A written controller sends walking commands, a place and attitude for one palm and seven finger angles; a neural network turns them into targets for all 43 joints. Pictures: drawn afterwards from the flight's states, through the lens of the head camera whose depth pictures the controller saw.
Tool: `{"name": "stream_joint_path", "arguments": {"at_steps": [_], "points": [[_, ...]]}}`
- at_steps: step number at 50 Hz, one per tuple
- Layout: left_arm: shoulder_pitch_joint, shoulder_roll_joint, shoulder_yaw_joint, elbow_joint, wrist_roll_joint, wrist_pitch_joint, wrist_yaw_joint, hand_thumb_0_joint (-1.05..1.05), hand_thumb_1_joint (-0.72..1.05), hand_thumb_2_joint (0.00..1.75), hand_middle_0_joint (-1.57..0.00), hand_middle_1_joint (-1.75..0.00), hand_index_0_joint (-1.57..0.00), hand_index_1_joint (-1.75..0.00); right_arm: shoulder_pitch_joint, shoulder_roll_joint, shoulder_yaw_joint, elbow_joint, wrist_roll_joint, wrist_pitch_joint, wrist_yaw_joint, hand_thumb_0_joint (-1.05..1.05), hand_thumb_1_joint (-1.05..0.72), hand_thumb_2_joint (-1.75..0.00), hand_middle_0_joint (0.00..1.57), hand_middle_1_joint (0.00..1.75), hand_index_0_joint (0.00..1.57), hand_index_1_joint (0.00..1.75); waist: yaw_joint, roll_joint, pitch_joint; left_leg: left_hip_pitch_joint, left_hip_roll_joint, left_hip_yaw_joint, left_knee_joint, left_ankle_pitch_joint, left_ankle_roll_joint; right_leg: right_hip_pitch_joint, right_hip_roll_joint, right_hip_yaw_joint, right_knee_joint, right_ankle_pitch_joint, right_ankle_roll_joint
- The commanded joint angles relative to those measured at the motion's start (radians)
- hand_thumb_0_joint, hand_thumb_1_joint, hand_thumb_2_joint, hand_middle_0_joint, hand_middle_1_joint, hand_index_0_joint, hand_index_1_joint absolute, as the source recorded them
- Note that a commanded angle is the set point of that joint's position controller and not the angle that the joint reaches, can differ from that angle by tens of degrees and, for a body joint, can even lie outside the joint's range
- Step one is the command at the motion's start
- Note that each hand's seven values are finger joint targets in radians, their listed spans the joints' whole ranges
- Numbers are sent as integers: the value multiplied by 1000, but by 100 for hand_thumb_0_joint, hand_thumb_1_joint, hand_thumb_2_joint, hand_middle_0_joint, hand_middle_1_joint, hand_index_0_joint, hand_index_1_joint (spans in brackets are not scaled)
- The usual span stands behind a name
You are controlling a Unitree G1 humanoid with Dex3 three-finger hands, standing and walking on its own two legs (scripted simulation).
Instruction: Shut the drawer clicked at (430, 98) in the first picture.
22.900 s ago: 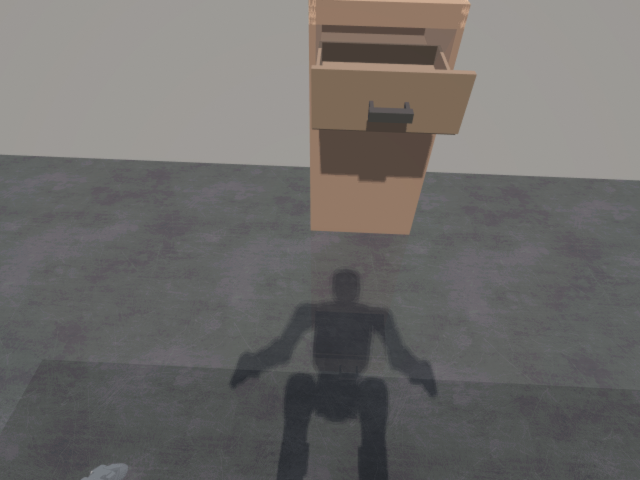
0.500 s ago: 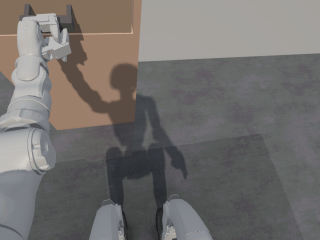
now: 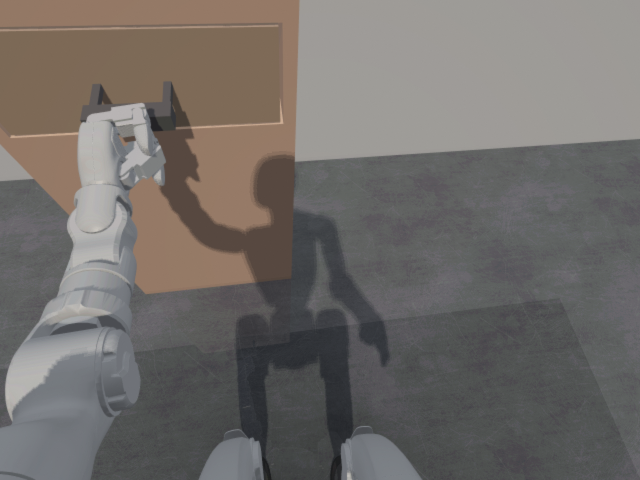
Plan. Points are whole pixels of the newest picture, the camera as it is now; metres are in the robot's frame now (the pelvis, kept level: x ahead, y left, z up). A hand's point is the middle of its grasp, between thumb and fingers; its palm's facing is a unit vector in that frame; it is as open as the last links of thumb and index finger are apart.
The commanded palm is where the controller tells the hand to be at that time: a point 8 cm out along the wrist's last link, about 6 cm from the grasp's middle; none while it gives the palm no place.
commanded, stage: draw the hand back to the body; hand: left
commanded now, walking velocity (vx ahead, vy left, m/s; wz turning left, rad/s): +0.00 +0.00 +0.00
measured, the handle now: (131, 104) +0.59 +0.20 +0.06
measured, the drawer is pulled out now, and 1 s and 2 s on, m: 0.00 0.00 0.00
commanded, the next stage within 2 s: step back with the hand held close in 1.34 s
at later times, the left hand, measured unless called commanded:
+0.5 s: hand (80, 236) +0.35 +0.19 +0.13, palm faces +0.07 -0.99 -0.07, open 3.3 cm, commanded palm +0.31 +0.24 +0.15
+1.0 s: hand out of the picture +0.23 +0.23 +0.21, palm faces +0.35 -0.88 -0.33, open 3.2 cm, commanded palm +0.18 +0.27 +0.23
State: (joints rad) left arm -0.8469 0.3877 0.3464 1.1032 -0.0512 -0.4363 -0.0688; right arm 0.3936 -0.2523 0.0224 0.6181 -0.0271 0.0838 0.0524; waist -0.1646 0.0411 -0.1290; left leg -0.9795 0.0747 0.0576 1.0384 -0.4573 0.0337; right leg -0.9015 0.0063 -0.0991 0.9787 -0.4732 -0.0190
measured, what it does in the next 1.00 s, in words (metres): rises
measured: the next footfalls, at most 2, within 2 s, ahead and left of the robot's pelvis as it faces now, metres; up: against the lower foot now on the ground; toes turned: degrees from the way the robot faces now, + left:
none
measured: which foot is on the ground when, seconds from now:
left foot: down 0.00-1.00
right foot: down 0.00-1.00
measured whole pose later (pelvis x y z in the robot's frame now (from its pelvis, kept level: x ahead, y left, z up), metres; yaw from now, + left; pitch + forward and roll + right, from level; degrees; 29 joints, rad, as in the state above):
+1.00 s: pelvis +0.01 -0.01 +0.07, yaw +1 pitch -4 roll +0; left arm 0.37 0.31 0.21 -0.27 -0.08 -0.06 0.09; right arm 0.19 -0.23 0.05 0.59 0.01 -0.02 -0.05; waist 0.04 0.07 0.01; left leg -0.12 0.01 0.06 0.42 -0.24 0.02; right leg -0.06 -0.01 -0.07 0.40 -0.27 -0.01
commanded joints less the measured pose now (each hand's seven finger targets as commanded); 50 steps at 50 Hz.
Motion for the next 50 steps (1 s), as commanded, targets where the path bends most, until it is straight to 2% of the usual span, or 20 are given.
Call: {"name": "stream_joint_path", "arguments": {"at_steps": [1,2,4,7,9,12,14,18,23,24,26,27,30,33,35,36,39,45,48,50], "points": [[-214,222,49,-404,-51,-74,-18,0,90,90,-140,-160,-140,-160,144,-174,-80,-88,17,-3,-13,0,-90,-90,20,30,20,30,62,128,-603,547,-51,-78,-114,604,-7,285,44,65,-111,540,-3],[-153,205,36,-496,-66,-69,-26,0,90,90,-140,-160,-140,-160,129,-166,-80,-108,24,-4,-11,0,-90,-90,20,30,20,30,82,160,-642,593,-50,-75,-123,673,-9,325,43,66,-121,594,-3],[-13,193,29,-626,-90,-46,-35,0,90,90,-140,-160,-140,-160,104,-153,-82,-131,38,-10,-11,0,-90,-90,20,30,20,30,102,114,-636,608,-49,-66,-145,722,-5,414,42,69,-148,681,2],[125,120,-23,-685,-131,21,-47,0,90,90,-140,-160,-140,-160,65,-147,-80,-143,59,-19,-20,0,-90,-90,20,30,20,30,84,-13,-481,529,-51,-41,-195,653,9,494,38,64,-192,745,14],[153,90,-46,-735,-151,55,-51,0,90,90,-140,-160,-140,-160,35,-150,-82,-143,69,-29,-30,0,-90,-90,20,30,20,30,73,-40,-395,521,-57,-35,-229,555,11,498,37,61,-227,693,18],[240,61,-70,-851,-166,72,-52,0,90,90,-140,-160,-140,-160,-5,-141,-80,-148,75,-52,-44,0,-90,-90,20,30,20,30,83,38,-353,592,-59,-30,-254,605,9,512,30,63,-254,707,16],[308,48,-81,-875,-174,88,-61,0,90,90,-140,-160,-140,-160,-27,-141,-75,-148,76,-66,-49,0,-90,-90,20,30,20,30,85,11,-315,607,-58,-36,-269,595,8,513,28,58,-270,693,17],[374,38,-99,-937,-184,126,-97,0,90,90,-140,-160,-140,-160,-90,-139,-67,-168,82,-87,-61,0,-90,-90,20,30,20,30,97,19,-264,643,-61,-47,-309,552,6,518,24,51,-296,630,11],[459,80,-48,-1045,-213,178,-116,0,90,90,-140,-160,-140,-160,-172,-134,-51,-208,88,-114,-77,0,-90,-90,20,30,20,30,132,9,-246,657,-73,-46,-357,474,5,591,14,53,-330,595,6],[518,161,-79,-1114,-91,205,-11,0,90,90,-140,-160,-140,-160,-238,-115,-54,-214,85,-97,-93,0,-90,-90,20,30,20,30,179,-5,-234,712,-71,-36,-408,464,5,635,-17,91,-391,563,-1],[619,80,-120,-1169,-79,255,65,0,90,90,-140,-160,-140,-160,-256,-105,-42,-235,80,-96,-109,0,-90,-90,20,30,20,30,164,-13,-175,731,-70,-38,-452,429,2,647,-17,84,-430,519,2],[614,67,-146,-1202,-67,270,85,0,90,90,-140,-160,-140,-160,-271,-106,-37,-231,82,-96,-113,0,-90,-90,20,30,20,30,162,12,-145,753,-66,-42,-473,425,1,645,-17,80,-444,496,-2],[649,89,-135,-1255,-48,303,136,0,90,90,-140,-160,-140,-160,-298,-109,-27,-217,75,-100,-126,0,-90,-90,20,30,20,30,165,-18,-73,789,-61,-48,-529,386,5,666,-11,79,-504,439,-3],[665,69,-147,-1296,-37,321,161,0,90,90,-140,-160,-140,-160,-312,-104,-18,-208,68,-108,-133,0,-90,-90,20,30,20,30,162,-4,-26,840,-62,-52,-583,347,4,683,-11,75,-549,384,-4],[710,84,-130,-1330,-34,325,170,0,90,90,-140,-160,-140,-160,-325,-107,-16,-201,63,-116,-137,0,-90,-90,20,30,20,30,175,-47,-17,860,-60,-54,-609,349,8,714,-8,75,-578,374,-4],[748,75,-127,-1356,-33,325,173,0,90,90,-140,-160,-140,-160,-329,-100,-14,-200,61,-121,-137,0,-90,-90,20,30,20,30,179,-3,-24,881,-60,-52,-619,365,7,736,-13,77,-580,387,-5],[832,71,-120,-1452,-30,322,180,0,90,90,-140,-160,-140,-160,-342,-92,-9,-199,53,-138,-131,0,-90,-90,20,30,20,30,191,23,-18,921,-59,-56,-646,405,3,767,-13,70,-600,411,-7],[1040,105,-40,-1543,-33,316,178,0,90,90,-140,-160,-140,-160,-357,-89,-16,-186,42,-158,-121,0,-90,-90,20,30,20,30,211,-15,49,915,-59,-54,-676,413,-1,801,-6,70,-646,414,-6],[1110,90,-29,-1613,-38,308,176,0,90,90,-140,-160,-140,-160,-355,-81,-19,-190,41,-166,-116,0,-90,-90,20,30,20,30,210,11,67,910,-58,-53,-682,397,-1,807,-13,70,-649,399,-4],[1173,108,2,-1632,-38,301,176,0,90,90,-140,-160,-140,-160,-357,-85,-25,-186,38,-176,-116,0,-90,-90,20,30,20,30,217,-31,84,909,-59,-49,-679,394,2,798,-9,71,-668,397,-1]]}}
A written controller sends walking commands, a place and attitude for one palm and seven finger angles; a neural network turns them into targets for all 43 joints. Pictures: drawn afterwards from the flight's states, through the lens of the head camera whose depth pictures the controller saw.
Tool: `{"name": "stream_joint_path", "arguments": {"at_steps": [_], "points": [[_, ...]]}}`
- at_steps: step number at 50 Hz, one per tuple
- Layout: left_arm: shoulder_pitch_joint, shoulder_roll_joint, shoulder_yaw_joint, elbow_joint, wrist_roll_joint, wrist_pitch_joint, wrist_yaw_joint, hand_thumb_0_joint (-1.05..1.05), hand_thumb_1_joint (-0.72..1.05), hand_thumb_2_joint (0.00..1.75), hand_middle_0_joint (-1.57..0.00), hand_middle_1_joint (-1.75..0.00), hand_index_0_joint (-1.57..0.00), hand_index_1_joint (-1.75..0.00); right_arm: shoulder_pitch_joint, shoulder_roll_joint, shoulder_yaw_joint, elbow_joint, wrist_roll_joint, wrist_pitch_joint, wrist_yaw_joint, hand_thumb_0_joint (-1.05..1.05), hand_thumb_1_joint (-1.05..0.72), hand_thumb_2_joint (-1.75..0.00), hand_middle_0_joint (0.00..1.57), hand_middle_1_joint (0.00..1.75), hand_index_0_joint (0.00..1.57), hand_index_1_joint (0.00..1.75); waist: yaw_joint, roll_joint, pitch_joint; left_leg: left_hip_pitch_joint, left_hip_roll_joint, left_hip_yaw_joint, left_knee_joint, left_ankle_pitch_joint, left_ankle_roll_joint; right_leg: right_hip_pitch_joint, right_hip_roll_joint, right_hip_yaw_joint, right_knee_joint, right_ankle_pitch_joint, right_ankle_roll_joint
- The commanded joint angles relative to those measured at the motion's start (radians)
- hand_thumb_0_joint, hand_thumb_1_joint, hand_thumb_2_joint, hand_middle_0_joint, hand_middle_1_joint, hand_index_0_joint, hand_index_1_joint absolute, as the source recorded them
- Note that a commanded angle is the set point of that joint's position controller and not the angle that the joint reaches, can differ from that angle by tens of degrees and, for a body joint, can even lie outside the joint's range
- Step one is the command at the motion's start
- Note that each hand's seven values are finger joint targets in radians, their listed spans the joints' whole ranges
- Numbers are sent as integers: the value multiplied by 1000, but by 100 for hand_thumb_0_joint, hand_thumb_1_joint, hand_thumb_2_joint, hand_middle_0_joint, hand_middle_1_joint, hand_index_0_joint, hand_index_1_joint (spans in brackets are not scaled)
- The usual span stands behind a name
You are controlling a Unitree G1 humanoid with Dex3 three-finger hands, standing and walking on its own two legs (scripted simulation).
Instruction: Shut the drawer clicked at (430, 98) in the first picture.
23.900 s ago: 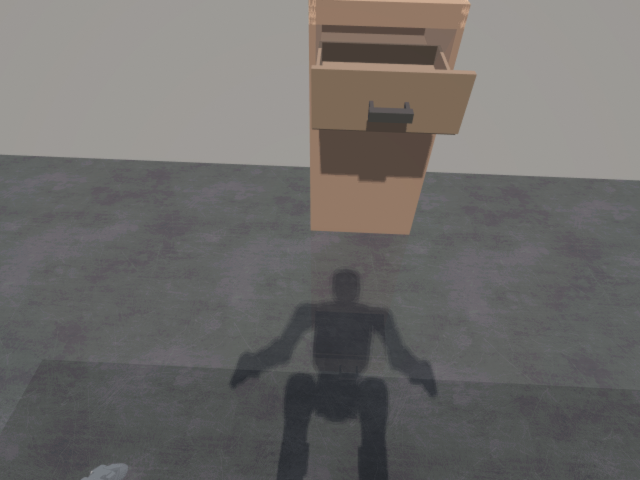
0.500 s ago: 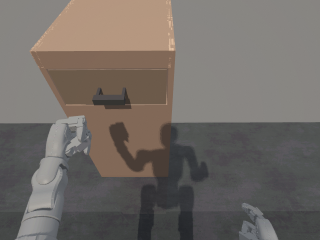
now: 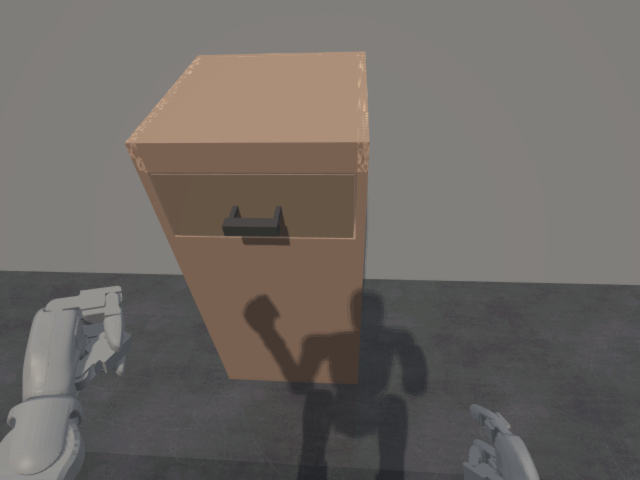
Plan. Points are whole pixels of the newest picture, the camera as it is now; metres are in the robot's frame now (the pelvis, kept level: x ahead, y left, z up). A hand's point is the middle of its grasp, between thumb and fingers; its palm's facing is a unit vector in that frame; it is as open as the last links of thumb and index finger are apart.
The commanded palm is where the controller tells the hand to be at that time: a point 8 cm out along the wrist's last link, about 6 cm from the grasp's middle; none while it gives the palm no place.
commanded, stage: draw the hand back to the body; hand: left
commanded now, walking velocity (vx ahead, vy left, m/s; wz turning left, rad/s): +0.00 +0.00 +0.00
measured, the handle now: (253, 219) +0.58 +0.20 -0.01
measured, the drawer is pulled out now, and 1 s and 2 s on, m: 0.00 0.00 0.00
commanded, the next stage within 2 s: step back with the hand held close in 0.34 s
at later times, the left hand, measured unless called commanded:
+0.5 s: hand (93, 365) +0.17 +0.23 +0.16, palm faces +0.41 -0.83 -0.39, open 3.2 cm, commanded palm +0.13 +0.27 +0.17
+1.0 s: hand (45, 399) +0.14 +0.26 +0.16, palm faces +0.32 -0.80 -0.50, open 3.2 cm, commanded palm +0.08 +0.30 +0.17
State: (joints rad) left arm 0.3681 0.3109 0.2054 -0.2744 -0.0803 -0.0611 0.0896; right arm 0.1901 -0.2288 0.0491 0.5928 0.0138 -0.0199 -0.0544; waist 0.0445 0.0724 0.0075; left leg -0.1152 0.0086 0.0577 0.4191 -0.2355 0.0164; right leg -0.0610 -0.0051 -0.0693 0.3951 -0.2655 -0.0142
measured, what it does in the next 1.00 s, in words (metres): shifts its weight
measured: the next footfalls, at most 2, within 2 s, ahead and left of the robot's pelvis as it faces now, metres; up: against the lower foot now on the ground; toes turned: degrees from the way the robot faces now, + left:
right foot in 1.50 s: -0.18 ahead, -0.10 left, +0.00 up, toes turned +5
left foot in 1.92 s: -0.08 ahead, +0.12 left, +0.00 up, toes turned +0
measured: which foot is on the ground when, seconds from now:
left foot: down 0.00-1.00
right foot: down 0.00-1.00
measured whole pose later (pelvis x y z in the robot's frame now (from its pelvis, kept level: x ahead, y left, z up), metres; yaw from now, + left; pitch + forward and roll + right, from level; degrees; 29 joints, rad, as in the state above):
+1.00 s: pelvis -0.05 +0.02 -0.01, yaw +0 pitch +1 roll -1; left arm 0.65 0.42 0.38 -0.62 -0.06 -0.18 0.12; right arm 0.16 -0.21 -0.01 0.53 0.01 0.01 -0.07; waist 0.01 0.01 0.05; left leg -0.33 0.00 0.06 0.51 -0.19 0.04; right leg -0.28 -0.02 -0.07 0.48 -0.22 0.01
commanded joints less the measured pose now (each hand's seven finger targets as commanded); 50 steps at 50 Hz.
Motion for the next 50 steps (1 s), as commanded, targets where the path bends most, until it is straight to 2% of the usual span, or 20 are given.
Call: {"name": "stream_joint_path", "arguments": {"at_steps": [1,8,11,13,15,19,21,23,24,25,26,28,30,34,38,39,40,41,45,50], "points": [[-27,174,136,-296,-11,-79,17,0,90,90,-140,-160,-140,-160,-152,-103,-54,-165,0,-75,-8,0,-90,-90,20,30,20,30,4,-34,-63,48,8,-46,-57,173,20,-33,-2,47,-76,192,-7],[123,202,200,-441,-6,-109,32,0,90,90,-140,-160,-140,-160,-146,-97,-63,-165,3,-124,-13,0,-90,-90,20,30,20,30,16,-4,-52,46,10,-48,-40,162,16,-53,-2,45,-78,181,-6],[96,150,154,-366,-2,-101,31,0,90,90,-140,-160,-140,-160,-135,-101,-63,-145,2,-130,-15,0,-90,-90,20,30,20,30,-3,-50,33,25,12,-51,-49,113,18,-100,-2,41,-94,124,-2],[77,147,154,-335,1,-102,34,0,90,90,-140,-160,-140,-160,-129,-106,-67,-140,2,-129,-20,0,-90,-90,20,30,20,30,-5,-65,57,20,13,-52,-51,74,22,-123,-4,45,-105,73,0],[63,157,160,-329,3,-106,35,0,90,90,-140,-160,-140,-160,-131,-108,-70,-137,3,-131,-26,0,-90,-90,20,30,20,30,-1,-79,50,30,11,-53,-52,61,24,-126,-3,48,-114,52,0],[70,176,178,-386,5,-120,41,0,90,90,-140,-160,-140,-160,-135,-101,-68,-144,-4,-146,-30,0,-90,-90,20,30,20,30,15,-37,-45,55,6,-48,-41,116,28,-68,-14,54,-84,125,-3],[71,182,179,-415,5,-120,42,0,90,90,-140,-160,-140,-160,-138,-99,-64,-146,-6,-153,-29,0,-90,-90,20,30,20,30,18,8,-59,55,4,-51,-41,133,22,-48,-14,55,-78,147,-6],[90,181,185,-414,5,-116,44,0,90,90,-140,-160,-140,-160,-138,-94,-62,-143,-7,-158,-28,0,-90,-90,20,30,20,30,21,5,-55,55,5,-50,-37,163,21,-42,-12,51,-71,187,-7],[-57,337,344,-528,7,-162,49,0,90,90,-140,-160,-140,-160,-122,-120,-68,-179,-7,-127,-19,0,-90,-90,20,30,20,30,-19,-53,39,-44,27,-72,0,117,39,-124,-70,148,-123,247,1],[-57,345,359,-478,13,-181,46,0,90,90,-140,-160,-140,-160,-119,-99,-67,-163,-8,-115,-22,0,-90,-90,20,30,20,30,-23,-72,42,-49,22,-76,21,96,33,-135,-99,161,-135,273,-9],[74,247,282,-373,15,-171,38,0,90,90,-140,-160,-140,-160,-112,-95,-71,-144,-13,-100,-20,0,-90,-90,20,30,20,30,-32,-114,56,-49,28,-76,31,131,30,-144,-107,136,-123,300,-8],[182,167,219,-329,18,-158,24,0,90,90,-140,-160,-140,-160,-108,-103,-81,-161,-12,-72,-11,0,-90,-90,20,30,20,30,-35,-95,7,-37,42,-69,22,220,30,-124,-95,100,-80,344,6],[237,150,209,-337,15,-159,18,0,90,90,-140,-160,-140,-160,-118,-114,-94,-171,-12,-52,-8,0,-90,-90,20,30,20,30,-33,-21,-50,-24,54,-65,13,322,34,-101,-85,82,-42,383,18],[284,204,251,-422,13,-161,24,0,90,90,-140,-160,-140,-160,-119,-112,-106,-199,-4,-14,-5,0,-90,-90,20,30,20,30,-33,-90,-156,-45,68,-74,25,399,33,-41,-78,72,11,440,24],[305,256,295,-518,6,-166,43,0,90,90,-140,-160,-140,-160,-124,-103,-107,-226,1,-1,-21,0,-90,-90,20,30,20,30,-29,-89,-208,-74,70,-80,40,414,32,-25,-80,79,50,491,26],[305,260,295,-544,6,-167,46,0,90,90,-140,-160,-140,-160,-116,-106,-108,-230,2,-1,-23,0,-90,-90,20,30,20,30,-31,-72,-213,-76,73,-83,42,422,32,-29,-77,78,61,489,25],[292,281,305,-580,6,-167,50,0,90,90,-140,-160,-140,-160,-120,-114,-107,-233,0,-3,-29,0,-90,-90,20,30,20,30,-29,-19,-219,-81,77,-92,34,434,33,-33,-70,78,71,478,26],[309,271,304,-563,6,-166,54,0,90,90,-140,-160,-140,-160,-118,-103,-106,-230,0,-4,-32,0,-90,-90,20,30,20,30,-28,-12,-213,-85,83,-98,27,432,35,-42,-63,74,78,451,29],[316,247,291,-535,11,-169,57,0,90,90,-140,-160,-140,-160,-110,-116,-111,-219,-7,-15,-34,0,-90,-90,20,30,20,30,-31,39,-148,-176,100,-131,-23,303,42,-66,-34,72,86,295,28],[305,228,286,-493,19,-185,58,0,90,90,-140,-160,-140,-160,-106,-121,-114,-216,-6,-33,-32,0,-90,-90,20,30,20,30,-41,0,-87,-353,114,-161,-87,-42,56,-35,-27,95,100,139,22]]}}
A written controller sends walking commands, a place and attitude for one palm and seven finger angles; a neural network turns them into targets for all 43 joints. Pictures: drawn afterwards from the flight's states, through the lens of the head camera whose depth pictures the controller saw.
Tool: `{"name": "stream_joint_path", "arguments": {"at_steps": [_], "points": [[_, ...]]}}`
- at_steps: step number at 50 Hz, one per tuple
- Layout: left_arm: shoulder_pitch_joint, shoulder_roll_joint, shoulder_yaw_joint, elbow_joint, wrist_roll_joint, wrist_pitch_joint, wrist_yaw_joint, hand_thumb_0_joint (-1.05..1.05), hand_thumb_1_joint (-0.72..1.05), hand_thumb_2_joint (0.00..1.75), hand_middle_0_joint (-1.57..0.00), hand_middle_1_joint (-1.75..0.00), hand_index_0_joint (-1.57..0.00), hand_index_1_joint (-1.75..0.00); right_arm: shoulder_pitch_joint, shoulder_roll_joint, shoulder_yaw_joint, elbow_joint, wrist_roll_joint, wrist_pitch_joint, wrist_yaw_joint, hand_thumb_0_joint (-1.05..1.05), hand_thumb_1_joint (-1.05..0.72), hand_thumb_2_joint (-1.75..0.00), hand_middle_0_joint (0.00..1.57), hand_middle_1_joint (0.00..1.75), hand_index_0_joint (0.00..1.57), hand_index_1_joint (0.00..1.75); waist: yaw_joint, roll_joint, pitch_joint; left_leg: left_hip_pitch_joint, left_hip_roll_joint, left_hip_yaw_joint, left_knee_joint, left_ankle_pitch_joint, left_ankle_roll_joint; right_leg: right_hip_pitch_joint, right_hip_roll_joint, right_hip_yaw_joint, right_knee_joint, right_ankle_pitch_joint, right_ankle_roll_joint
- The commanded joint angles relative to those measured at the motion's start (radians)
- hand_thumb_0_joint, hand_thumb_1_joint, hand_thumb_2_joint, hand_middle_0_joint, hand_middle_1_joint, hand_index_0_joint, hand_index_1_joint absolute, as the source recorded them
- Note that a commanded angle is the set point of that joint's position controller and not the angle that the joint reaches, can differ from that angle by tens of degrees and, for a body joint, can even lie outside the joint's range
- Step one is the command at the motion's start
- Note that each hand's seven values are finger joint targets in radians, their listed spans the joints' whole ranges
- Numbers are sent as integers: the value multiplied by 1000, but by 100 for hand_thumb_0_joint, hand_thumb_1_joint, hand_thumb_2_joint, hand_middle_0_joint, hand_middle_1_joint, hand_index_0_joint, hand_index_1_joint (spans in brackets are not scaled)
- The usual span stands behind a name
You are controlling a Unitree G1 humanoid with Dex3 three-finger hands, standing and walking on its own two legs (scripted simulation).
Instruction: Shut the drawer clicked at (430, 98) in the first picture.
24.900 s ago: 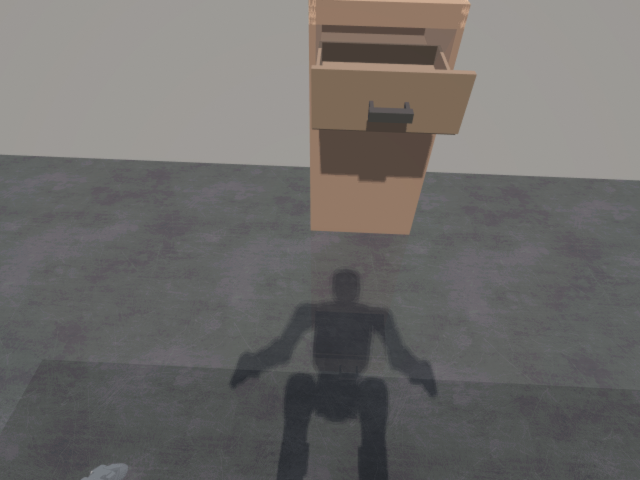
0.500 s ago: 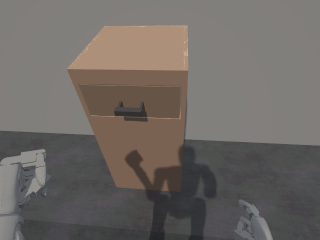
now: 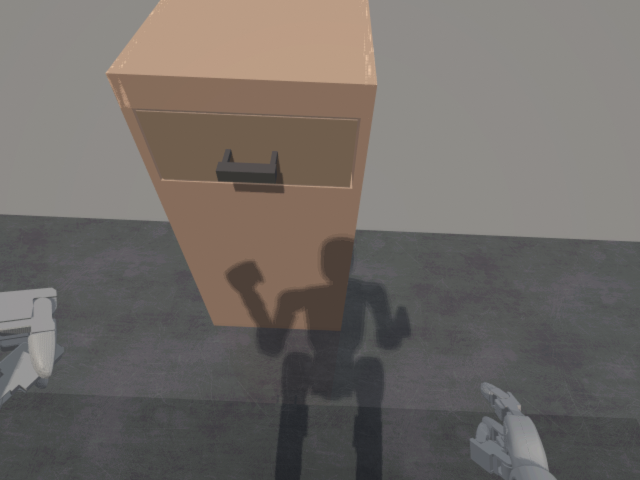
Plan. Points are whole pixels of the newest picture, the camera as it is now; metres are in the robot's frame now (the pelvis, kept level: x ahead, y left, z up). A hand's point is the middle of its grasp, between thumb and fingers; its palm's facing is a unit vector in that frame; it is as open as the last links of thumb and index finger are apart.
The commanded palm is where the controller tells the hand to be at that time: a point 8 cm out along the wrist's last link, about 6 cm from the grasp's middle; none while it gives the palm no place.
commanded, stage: step back with the hand held close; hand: left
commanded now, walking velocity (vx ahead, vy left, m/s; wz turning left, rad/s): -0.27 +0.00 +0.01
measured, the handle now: (249, 164) +0.63 +0.18 -0.01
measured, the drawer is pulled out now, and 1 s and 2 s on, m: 0.00 0.00 0.00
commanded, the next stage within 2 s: stop stepping back and stand still in 0.92 s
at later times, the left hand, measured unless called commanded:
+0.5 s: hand out of the picture +0.12 +0.27 +0.17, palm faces +0.39 -0.76 -0.52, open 3.2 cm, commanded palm +0.05 +0.29 +0.18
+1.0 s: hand out of the picture +0.05 +0.29 +0.16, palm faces +0.39 -0.84 -0.37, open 3.2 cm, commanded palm -0.03 +0.31 +0.18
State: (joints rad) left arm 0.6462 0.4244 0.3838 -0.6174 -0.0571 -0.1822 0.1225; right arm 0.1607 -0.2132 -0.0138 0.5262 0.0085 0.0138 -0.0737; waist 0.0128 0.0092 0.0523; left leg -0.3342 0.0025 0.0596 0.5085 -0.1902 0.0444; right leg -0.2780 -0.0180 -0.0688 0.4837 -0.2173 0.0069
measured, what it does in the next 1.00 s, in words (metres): walks backwards: right foot, then left foot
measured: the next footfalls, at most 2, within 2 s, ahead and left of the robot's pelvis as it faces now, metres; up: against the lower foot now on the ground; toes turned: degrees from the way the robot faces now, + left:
right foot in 0.50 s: -0.14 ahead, -0.11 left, +0.00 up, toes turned +4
left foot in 0.92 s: -0.03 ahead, +0.10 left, +0.00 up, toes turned -1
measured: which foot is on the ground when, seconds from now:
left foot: down 0.00-0.78, up 0.80-0.90, down 0.92-1.00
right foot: down 0.00-0.32, up 0.34-0.48, down 0.50-0.96, up 0.98-1.00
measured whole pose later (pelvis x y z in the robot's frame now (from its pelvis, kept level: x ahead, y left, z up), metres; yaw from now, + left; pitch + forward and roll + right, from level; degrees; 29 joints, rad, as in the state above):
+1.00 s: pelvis -0.16 +0.03 +0.00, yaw +0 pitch +1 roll -2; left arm 0.49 0.40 0.38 -0.49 -0.05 -0.27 0.11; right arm 0.17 -0.21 -0.01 0.62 -0.02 -0.05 -0.07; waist 0.02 -0.04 0.03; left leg -0.39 -0.03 0.01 0.51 -0.13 0.07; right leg -0.28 0.05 0.07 0.66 -0.39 0.00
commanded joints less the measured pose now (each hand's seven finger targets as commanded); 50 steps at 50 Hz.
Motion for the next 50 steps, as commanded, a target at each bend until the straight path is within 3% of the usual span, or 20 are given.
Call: {"name": "stream_joint_path", "arguments": {"at_steps": [1,5,9,12,16,18,24,27,29,31,36,39,41,43,44,45,46,47,48,50], "points": [[18,107,101,-154,-2,-69,24,0,90,90,-140,-160,-140,-160,-75,-137,-48,-151,2,-72,-11,0,-90,-90,20,30,20,30,-13,63,-121,-165,122,-164,-183,-157,32,185,-16,101,13,63,1],[-12,123,111,-174,12,-87,30,0,90,90,-140,-160,-140,-160,-73,-143,-49,-154,-4,-89,-11,0,-90,-90,20,30,20,30,-18,27,-90,-231,105,-172,-159,-328,37,146,-29,143,-51,-106,-4],[-30,120,92,-207,14,-107,42,0,90,90,-140,-160,-140,-160,-43,-137,-46,-136,-9,-104,-10,0,-90,-90,20,30,20,30,-28,-30,-97,-73,55,-136,-14,-272,5,-51,-86,180,-171,-276,-37],[-41,127,90,-231,14,-118,54,0,90,90,-140,-160,-140,-160,-40,-133,-40,-119,-14,-116,-16,0,-90,-90,20,30,20,30,-35,22,-103,3,60,-154,-21,-244,-1,-131,-76,144,-162,-278,-34],[-34,130,131,-215,33,-132,53,0,90,90,-140,-160,-140,-160,-74,-151,-41,-123,-19,-130,-26,0,-90,-90,20,30,20,30,-17,225,-106,-360,220,-346,-357,-485,68,231,77,67,194,-79,13],[-28,133,144,-206,39,-142,44,0,90,90,-140,-160,-140,-160,-66,-143,-49,-124,-22,-138,-24,0,-90,-90,20,30,20,30,-9,228,-131,-390,262,-375,-376,-488,91,269,97,79,305,-67,12],[45,121,131,-198,5,-157,17,0,90,90,-140,-160,-140,-160,-53,-134,-54,-92,-29,-159,5,0,-90,-90,20,30,20,30,-13,142,-139,-171,213,-313,-273,-262,66,145,88,98,31,-154,-15],[-3,144,127,-240,-6,-192,9,0,90,90,-140,-160,-140,-160,-29,-122,-50,-42,-31,-154,15,0,-90,-90,20,30,20,30,-12,99,-246,163,157,-207,-108,264,19,14,33,141,-127,86,-6],[-38,173,139,-272,-6,-209,9,0,90,90,-140,-160,-140,-160,-22,-105,-49,-44,-27,-139,17,0,-90,-90,20,30,20,30,-19,35,-385,407,118,-92,2,619,4,-36,12,133,-115,394,46],[2,195,160,-283,-16,-201,6,0,90,90,-140,-160,-140,-160,-36,-121,-57,-75,-3,-137,13,0,-90,-90,20,30,20,30,-20,-45,-441,437,108,-61,31,605,12,-17,11,102,-52,525,105],[76,203,192,-190,-40,-181,-2,0,90,90,-140,-160,-140,-160,-112,-112,-43,-121,2,-113,9,0,-90,-90,20,30,20,30,-19,41,-217,248,85,-97,-11,63,-16,-162,-26,135,-140,48,24],[14,193,153,-118,-41,-172,11,0,90,90,-140,-160,-140,-160,-105,-102,-54,-78,-2,-99,2,0,-90,-90,20,30,20,30,-33,-73,-60,244,-1,-99,316,-90,-73,-465,-213,319,-351,-336,-100],[-50,173,129,-67,-21,-153,18,0,90,90,-140,-160,-140,-160,-110,-90,-50,-51,-16,-95,-2,0,-90,-90,20,30,20,30,-32,-118,32,141,6,-139,445,-134,-67,-460,-246,304,-324,-171,-153],[-113,140,82,-24,-2,-137,6,0,90,90,-140,-160,-140,-160,-114,-82,-28,-61,-21,-90,-12,0,-90,-90,20,30,20,30,-35,-135,119,22,27,-135,218,-105,-52,-306,-157,218,-226,92,-110],[-152,137,70,-22,5,-138,5,0,90,90,-140,-160,-140,-160,-116,-93,-19,-60,-18,-94,-20,0,-90,-90,20,30,20,30,-39,-93,144,6,26,-120,19,-8,-47,-225,-90,174,-140,210,-69],[-229,134,38,-88,1,-147,-3,0,90,90,-140,-160,-140,-160,-132,-124,-16,-69,-10,-104,-27,0,-90,-90,20,30,20,30,-40,45,146,17,56,-145,-164,283,-39,-158,-16,120,-29,235,-19],[-239,164,69,-89,12,-158,0,0,90,90,-140,-160,-140,-160,-105,-144,-29,-60,-14,-113,-27,0,-90,-90,20,30,20,30,-19,140,70,60,149,-233,-187,570,-6,-102,55,106,76,185,-4],[-230,161,58,-107,15,-173,0,0,90,90,-140,-160,-140,-160,-47,-130,-37,-56,-18,-126,-11,0,-90,-90,20,30,20,30,-16,149,-49,202,223,-268,-156,798,30,-123,64,132,154,6,-8],[-151,163,64,-101,6,-170,-1,0,90,90,-140,-160,-140,-160,-26,-120,-39,-62,-27,-139,3,0,-90,-90,20,30,20,30,-2,185,-173,292,272,-326,-150,885,46,-145,70,141,258,-197,-11],[-100,161,67,-231,-9,-171,-14,0,90,90,-140,-160,-140,-160,-47,-137,-39,-77,-46,-166,22,0,-90,-90,20,30,20,30,21,215,-332,186,324,-381,-228,504,47,-22,85,186,484,-351,-1]]}}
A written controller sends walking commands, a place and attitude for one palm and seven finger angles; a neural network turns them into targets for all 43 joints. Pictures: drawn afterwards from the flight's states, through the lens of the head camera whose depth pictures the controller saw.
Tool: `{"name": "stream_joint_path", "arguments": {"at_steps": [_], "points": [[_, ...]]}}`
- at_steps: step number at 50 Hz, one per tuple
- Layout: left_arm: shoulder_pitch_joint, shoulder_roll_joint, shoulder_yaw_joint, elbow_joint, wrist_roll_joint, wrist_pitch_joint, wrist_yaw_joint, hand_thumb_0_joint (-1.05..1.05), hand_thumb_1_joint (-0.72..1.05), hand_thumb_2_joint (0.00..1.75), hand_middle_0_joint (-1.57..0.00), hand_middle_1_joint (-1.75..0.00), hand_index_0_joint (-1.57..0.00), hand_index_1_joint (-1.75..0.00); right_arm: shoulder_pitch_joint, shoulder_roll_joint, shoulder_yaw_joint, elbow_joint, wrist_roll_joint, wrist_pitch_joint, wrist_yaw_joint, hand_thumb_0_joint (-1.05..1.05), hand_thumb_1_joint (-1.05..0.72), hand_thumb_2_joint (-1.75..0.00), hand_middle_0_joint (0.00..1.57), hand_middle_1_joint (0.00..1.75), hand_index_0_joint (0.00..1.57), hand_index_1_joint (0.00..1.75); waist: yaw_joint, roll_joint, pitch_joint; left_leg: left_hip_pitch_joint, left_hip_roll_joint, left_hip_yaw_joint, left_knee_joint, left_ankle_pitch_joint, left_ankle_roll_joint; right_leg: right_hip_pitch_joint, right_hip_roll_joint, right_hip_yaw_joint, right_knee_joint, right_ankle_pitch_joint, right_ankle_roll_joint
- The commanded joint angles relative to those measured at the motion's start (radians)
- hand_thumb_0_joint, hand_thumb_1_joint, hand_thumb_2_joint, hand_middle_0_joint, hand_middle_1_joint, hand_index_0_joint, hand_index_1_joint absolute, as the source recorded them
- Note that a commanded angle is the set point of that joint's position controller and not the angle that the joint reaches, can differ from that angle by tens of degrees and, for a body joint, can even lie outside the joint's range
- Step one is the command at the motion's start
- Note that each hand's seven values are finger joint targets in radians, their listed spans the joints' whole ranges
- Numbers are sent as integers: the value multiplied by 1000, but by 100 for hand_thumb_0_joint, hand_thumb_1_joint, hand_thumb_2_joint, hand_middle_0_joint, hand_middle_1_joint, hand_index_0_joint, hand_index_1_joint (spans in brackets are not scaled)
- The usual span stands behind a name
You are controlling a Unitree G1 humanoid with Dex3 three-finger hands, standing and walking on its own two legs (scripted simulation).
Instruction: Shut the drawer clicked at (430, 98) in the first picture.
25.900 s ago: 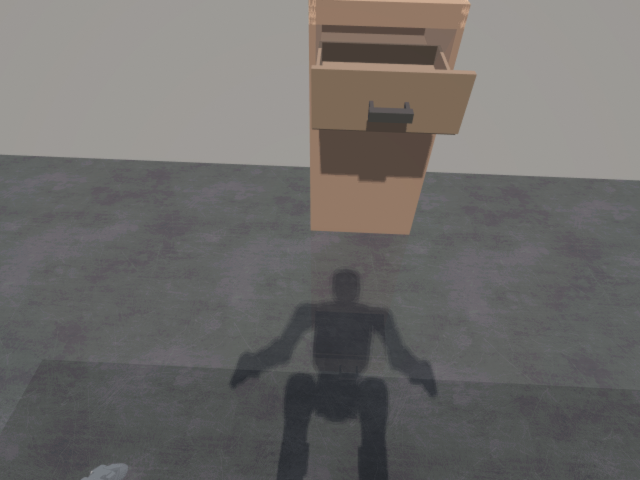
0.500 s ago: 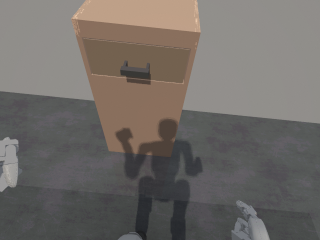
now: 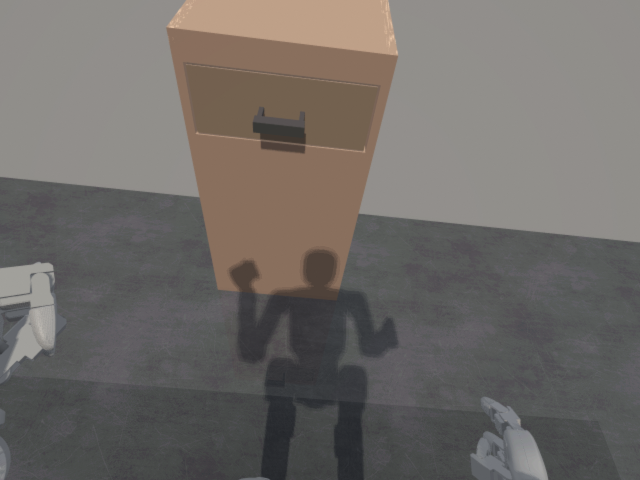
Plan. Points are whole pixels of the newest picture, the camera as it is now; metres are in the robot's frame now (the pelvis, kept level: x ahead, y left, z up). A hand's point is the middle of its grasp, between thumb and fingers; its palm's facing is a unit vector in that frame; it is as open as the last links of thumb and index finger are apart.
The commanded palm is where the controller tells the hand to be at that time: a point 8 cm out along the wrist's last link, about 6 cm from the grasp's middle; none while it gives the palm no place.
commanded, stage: stop stepping back and stand still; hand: left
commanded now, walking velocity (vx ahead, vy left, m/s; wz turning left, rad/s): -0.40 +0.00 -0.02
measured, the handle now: (280, 120) +0.78 +0.15 +0.00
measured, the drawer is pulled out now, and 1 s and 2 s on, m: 0.00 0.00 0.00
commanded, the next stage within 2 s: none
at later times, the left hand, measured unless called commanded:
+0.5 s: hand out of the picture +0.07 +0.27 +0.16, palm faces +0.46 -0.83 -0.32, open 3.2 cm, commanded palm +0.02 +0.30 +0.18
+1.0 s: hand out of the picture +0.05 +0.25 +0.16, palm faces +0.42 -0.80 -0.42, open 3.2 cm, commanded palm +0.00 +0.29 +0.18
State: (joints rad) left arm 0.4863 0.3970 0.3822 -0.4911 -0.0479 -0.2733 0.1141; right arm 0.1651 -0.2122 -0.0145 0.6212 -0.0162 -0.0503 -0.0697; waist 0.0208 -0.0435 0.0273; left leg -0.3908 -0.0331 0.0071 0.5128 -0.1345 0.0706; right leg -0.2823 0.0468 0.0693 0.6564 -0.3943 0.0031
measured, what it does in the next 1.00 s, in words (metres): walks backwards: right foot, then left foot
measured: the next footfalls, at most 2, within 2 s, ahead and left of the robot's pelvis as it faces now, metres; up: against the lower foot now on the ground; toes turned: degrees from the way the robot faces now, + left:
right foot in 0.30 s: -0.14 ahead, -0.09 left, +0.00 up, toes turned -5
left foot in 0.50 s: -0.07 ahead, +0.16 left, +0.00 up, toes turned +4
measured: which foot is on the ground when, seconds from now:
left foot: down 0.00-0.28, up 0.30-0.48, down 0.50-0.72, up 0.74-0.98, down 1.00-1.00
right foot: up 0.00-0.28, down 0.30-0.50, up 0.52-0.68, down 0.70-1.00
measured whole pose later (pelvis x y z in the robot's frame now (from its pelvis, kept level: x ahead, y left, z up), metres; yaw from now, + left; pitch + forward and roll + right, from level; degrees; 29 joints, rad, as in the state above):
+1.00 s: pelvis -0.13 +0.01 +0.00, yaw +2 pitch -1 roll +0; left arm 0.61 0.32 0.33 -0.51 -0.01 -0.21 0.15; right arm 0.27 -0.24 -0.01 0.64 -0.02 -0.11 -0.08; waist 0.01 0.00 -0.01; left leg -0.27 0.03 0.07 0.55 -0.33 0.04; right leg -0.27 0.01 -0.13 0.50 -0.22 -0.06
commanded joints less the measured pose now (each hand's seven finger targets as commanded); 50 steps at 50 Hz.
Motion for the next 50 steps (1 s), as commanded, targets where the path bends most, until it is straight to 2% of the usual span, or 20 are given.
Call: {"name": "stream_joint_path", "arguments": {"at_steps": [1,7,11,13,14,15,17,18,21,23,26,28,30,34,35,36,37,42,47,50], "points": [[56,185,75,-431,-16,-83,0,0,90,90,-140,-160,-140,-160,-46,-140,-47,-183,-14,-109,24,0,-90,-90,20,30,20,30,7,243,-322,214,365,-304,-247,289,59,-11,21,47,349,-147,2],[286,199,161,-504,-31,-4,47,0,90,90,-140,-160,-140,-160,-50,-104,-35,-220,1,-114,40,0,-90,-90,20,30,20,30,-10,342,-249,109,223,-182,-472,-496,-57,61,53,-147,184,-117,-3],[296,158,125,-358,-35,43,56,0,90,90,-140,-160,-140,-160,-45,-95,-34,-184,-11,-88,12,0,-90,-90,20,30,20,30,-18,363,-162,55,122,-49,-456,-450,-218,231,112,-256,-188,-236,-56],[281,175,131,-323,-34,63,51,0,90,90,-140,-160,-140,-160,0,-84,-34,-155,7,-60,-2,0,-90,-90,20,30,20,30,-29,-6,-150,205,8,106,96,-233,-154,5,-119,-74,-508,-52,-125],[236,181,125,-359,-44,72,46,0,90,90,-140,-160,-140,-160,-5,-96,-40,-140,8,-40,-7,0,-90,-90,20,30,20,30,-35,-170,-93,178,2,45,417,-189,-108,-187,-280,40,-539,69,-167],[187,205,151,-372,-44,70,53,0,90,90,-140,-160,-140,-160,-34,-95,-28,-137,2,-34,-1,0,-90,-90,20,30,20,30,-30,-162,-79,-17,-5,-1,586,-217,-85,-165,-377,179,-563,62,-213],[25,229,176,-308,-35,50,54,0,90,90,-140,-160,-140,-160,-35,-85,-21,-129,5,-58,15,0,-90,-90,20,30,20,30,-46,-189,-84,-183,92,-69,678,-208,-91,-78,-449,205,-520,-168,-246],[35,124,80,-204,-20,53,36,0,90,90,-140,-160,-140,-160,0,-115,-46,-122,21,-64,2,0,-90,-90,20,30,20,30,-63,-188,-14,-162,93,-56,577,-181,-76,-82,-336,104,-478,-194,-179],[-45,105,23,-163,14,61,42,0,90,90,-140,-160,-140,-160,-108,-104,-26,-127,22,-84,-35,0,-90,-90,20,30,20,30,-37,-43,120,31,105,52,175,-239,-39,-165,-287,25,-407,-212,-152],[-65,100,9,-208,21,39,57,0,90,90,-140,-160,-140,-160,-54,-100,-14,-116,18,-115,-44,0,-90,-90,20,30,20,30,-40,74,60,167,59,105,-77,-215,-26,-84,-210,-49,-237,-82,-120],[-93,155,53,-414,28,-13,65,0,90,90,-140,-160,-140,-160,0,-122,-21,-156,14,-145,-30,0,-90,-90,20,30,20,30,-49,377,-36,431,369,-425,-203,50,131,-339,-39,-132,246,-157,-6],[-6,213,126,-444,18,-21,55,0,90,90,-140,-160,-140,-160,10,-100,-19,-131,-3,-163,-9,0,-90,-90,20,30,20,30,-45,271,-52,325,383,-463,-216,143,166,-302,-76,-71,308,-179,-8],[117,210,156,-459,8,-8,55,0,90,90,-140,-160,-140,-160,-5,-113,-32,-139,13,-168,14,0,-90,-90,20,30,20,30,-23,255,-96,226,326,-255,-161,151,113,-132,-77,-91,179,-105,-6],[278,160,162,-305,9,5,58,0,90,90,-140,-160,-140,-160,-35,-101,-32,-167,20,-122,23,0,-90,-90,20,30,20,30,-5,224,-80,-229,177,2,-18,-448,2,318,-53,-138,-92,-10,-18],[293,149,153,-230,11,13,56,0,90,90,-140,-160,-140,-160,-38,-92,-37,-176,25,-104,19,0,-90,-90,20,30,20,30,1,12,-24,-299,71,77,242,-487,-39,237,-155,79,-266,-200,-72],[231,173,155,-221,5,24,56,0,90,90,-140,-160,-140,-160,-66,-93,-49,-190,30,-90,16,0,-90,-90,20,30,20,30,-4,-242,1,-326,17,53,532,-452,-57,102,-372,469,-502,-440,-153],[162,167,155,-195,-3,16,52,0,90,90,-140,-160,-140,-160,-43,-109,-51,-165,16,-85,11,0,-90,-90,20,30,20,30,-30,-193,36,-294,50,-18,666,-353,-59,8,-411,474,-543,-417,-158],[90,129,102,-109,13,-6,35,0,90,90,-140,-160,-140,-160,-32,-91,-27,-122,18,-77,-7,0,-90,-90,20,30,20,30,-51,-110,13,-48,87,36,465,-170,-67,-159,-292,122,-492,-209,-123],[23,115,33,-274,35,-16,57,0,90,90,-140,-160,-140,-160,-35,-95,-21,-128,-1,-129,-27,0,-90,-90,20,30,20,30,-21,-49,-42,187,43,99,-1,-195,-22,-58,-262,58,-439,-166,-93],[62,143,66,-376,35,-28,69,0,90,90,-140,-160,-140,-160,-18,-129,-32,-158,-4,-139,-25,0,-90,-90,20,30,20,30,-15,221,-53,250,203,-154,-217,-226,36,-61,-135,-12,-190,-24,-21]]}}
